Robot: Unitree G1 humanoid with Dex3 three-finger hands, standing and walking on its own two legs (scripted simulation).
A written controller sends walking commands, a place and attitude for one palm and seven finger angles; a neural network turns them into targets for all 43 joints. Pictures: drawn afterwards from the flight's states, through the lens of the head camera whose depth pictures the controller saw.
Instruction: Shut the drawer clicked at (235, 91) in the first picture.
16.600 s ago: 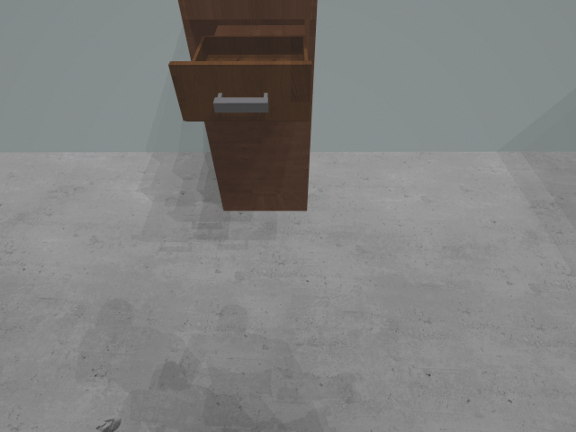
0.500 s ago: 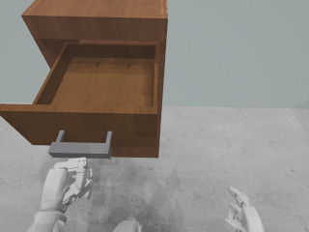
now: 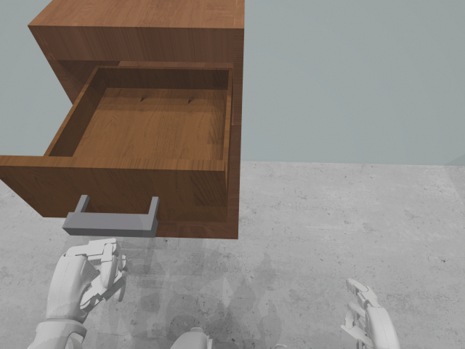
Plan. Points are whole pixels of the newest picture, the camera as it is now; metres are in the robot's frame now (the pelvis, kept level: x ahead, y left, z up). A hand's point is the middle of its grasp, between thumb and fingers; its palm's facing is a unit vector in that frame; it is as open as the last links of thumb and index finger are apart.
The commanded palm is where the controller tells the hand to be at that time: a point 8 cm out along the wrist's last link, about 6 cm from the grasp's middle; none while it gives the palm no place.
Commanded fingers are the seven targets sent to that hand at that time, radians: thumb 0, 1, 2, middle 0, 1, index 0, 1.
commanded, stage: push the drawer shut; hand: left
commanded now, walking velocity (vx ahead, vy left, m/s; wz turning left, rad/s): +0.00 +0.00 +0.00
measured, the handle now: (115, 212) +0.32 +0.21 +0.07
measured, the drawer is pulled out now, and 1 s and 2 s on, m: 0.27 0.17 0.05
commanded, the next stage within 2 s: none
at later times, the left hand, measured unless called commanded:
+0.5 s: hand (130, 238) +0.27 +0.18 +0.07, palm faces +0.00 -1.00 -0.05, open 3.0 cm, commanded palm +0.27 +0.24 +0.07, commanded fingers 0.00 0.90 0.90 -1.40 -1.60 -1.40 -1.60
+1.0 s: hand (140, 199) +0.35 +0.18 +0.07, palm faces +0.00 -1.00 -0.03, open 3.0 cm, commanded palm +0.33 +0.24 +0.07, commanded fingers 0.00 0.90 0.90 -1.40 -1.60 -1.40 -1.60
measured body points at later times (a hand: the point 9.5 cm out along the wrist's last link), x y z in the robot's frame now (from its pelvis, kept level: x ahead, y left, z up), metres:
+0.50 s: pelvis +0.00 +0.00 +0.01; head +0.05 -0.01 +0.46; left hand +0.27 +0.23 +0.07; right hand +0.15 -0.25 -0.08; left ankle +0.03 +0.11 -0.67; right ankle -0.02 -0.09 -0.67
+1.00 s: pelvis +0.00 +0.01 +0.01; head +0.06 +0.01 +0.46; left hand +0.34 +0.23 +0.07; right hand +0.12 -0.24 -0.09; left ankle +0.03 +0.11 -0.67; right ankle -0.02 -0.09 -0.67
